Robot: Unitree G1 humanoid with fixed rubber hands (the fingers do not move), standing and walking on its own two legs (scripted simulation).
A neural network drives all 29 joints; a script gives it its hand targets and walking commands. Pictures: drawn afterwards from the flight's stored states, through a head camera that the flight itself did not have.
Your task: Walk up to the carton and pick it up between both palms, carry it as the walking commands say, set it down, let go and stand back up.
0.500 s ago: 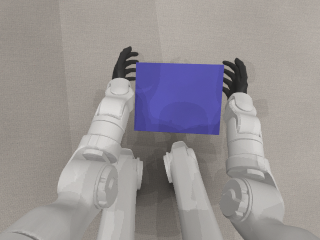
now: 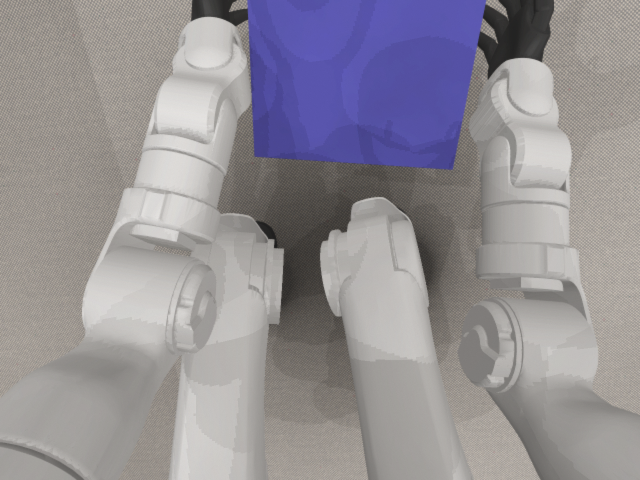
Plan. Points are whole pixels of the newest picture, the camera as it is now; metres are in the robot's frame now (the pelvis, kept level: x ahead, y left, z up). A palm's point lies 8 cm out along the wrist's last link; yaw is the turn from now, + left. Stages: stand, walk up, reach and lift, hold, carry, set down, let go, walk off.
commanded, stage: set down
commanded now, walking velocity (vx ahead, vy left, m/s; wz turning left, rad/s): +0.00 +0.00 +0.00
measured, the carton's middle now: (361, 69) +0.48 -0.08 -0.26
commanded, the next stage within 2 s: none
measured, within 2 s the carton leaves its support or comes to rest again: rests again in 1.72 s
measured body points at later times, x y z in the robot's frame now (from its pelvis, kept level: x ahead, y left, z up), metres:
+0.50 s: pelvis +0.01 +0.00 -0.03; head +0.37 -0.03 +0.22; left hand +0.57 +0.03 -0.20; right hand +0.50 -0.25 -0.20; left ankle +0.14 +0.13 -0.38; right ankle +0.15 -0.14 -0.38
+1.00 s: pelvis +0.01 +0.00 -0.04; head +0.36 -0.03 +0.23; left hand +0.57 +0.04 -0.20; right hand +0.51 -0.24 -0.21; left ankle +0.14 +0.13 -0.38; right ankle +0.15 -0.14 -0.38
